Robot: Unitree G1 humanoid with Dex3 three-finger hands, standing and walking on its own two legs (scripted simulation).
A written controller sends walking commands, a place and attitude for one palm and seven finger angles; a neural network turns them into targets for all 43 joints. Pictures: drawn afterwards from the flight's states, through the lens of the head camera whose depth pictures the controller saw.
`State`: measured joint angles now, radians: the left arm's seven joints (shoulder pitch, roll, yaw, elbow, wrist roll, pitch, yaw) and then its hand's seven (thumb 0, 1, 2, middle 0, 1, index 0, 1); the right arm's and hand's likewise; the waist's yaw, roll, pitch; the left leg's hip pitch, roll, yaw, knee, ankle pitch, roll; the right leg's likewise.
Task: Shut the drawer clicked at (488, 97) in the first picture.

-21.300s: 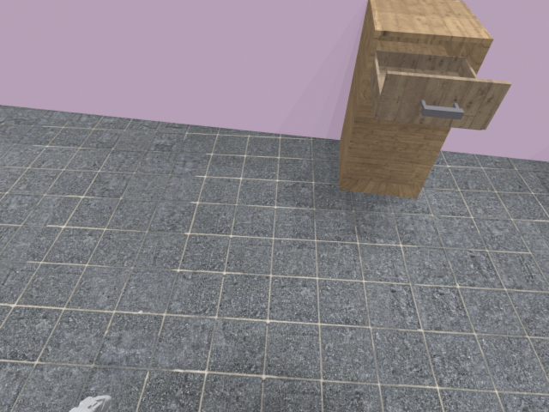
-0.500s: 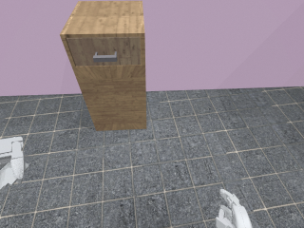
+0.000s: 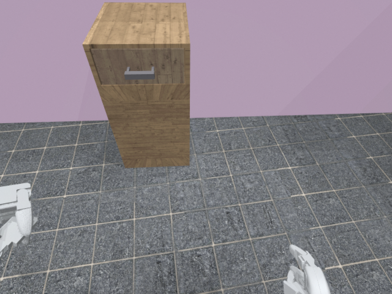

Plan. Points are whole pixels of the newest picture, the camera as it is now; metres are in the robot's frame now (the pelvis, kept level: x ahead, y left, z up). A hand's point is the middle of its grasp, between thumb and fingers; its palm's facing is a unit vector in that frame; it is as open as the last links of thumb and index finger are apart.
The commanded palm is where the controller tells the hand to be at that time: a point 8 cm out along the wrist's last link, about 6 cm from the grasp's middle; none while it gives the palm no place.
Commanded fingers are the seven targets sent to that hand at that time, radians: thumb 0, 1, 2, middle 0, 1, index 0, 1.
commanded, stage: stop stepping back and stand still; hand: left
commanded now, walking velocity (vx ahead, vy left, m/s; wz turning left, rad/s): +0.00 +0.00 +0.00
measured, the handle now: (140, 72) +0.92 +0.28 -0.07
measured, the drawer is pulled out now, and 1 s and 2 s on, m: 0.00 0.00 0.00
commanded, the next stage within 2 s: let the arm hang, fingers relaxed in 0.32 s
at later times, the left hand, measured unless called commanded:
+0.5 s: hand (58, 240) +0.19 +0.25 +0.06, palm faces +0.20 -0.85 -0.49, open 3.2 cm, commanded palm none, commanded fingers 0.00 0.90 0.90 -1.20 -1.38 -1.20 -1.38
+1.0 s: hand out of the picture -0.03 +0.21 -0.17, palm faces +0.05 -0.96 -0.27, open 5.3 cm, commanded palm none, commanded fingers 0.00 0.90 0.90 -0.20 -0.30 -0.20 -0.30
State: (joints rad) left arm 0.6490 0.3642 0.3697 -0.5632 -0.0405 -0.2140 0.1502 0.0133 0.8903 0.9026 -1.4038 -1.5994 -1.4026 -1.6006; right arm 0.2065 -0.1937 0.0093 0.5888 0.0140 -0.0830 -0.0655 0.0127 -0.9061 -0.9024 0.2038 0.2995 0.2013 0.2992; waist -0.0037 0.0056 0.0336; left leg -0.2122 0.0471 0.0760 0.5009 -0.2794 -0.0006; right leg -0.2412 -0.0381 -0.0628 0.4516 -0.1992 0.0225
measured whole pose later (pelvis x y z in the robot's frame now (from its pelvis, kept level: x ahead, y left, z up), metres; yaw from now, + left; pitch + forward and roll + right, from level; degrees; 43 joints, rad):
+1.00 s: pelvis -0.01 +0.00 +0.00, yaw +2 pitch -1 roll +0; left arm 0.30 0.24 0.01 1.08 0.01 0.03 0.01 0.01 0.91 0.90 -0.56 -0.72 -0.56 -0.71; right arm 0.28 -0.21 -0.01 1.05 -0.01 0.02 -0.01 0.01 -0.91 -0.90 0.20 0.30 0.20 0.30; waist 0.01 0.02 0.06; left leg -0.21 0.03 0.05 0.47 -0.24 0.00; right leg -0.23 -0.06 -0.09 0.43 -0.17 0.02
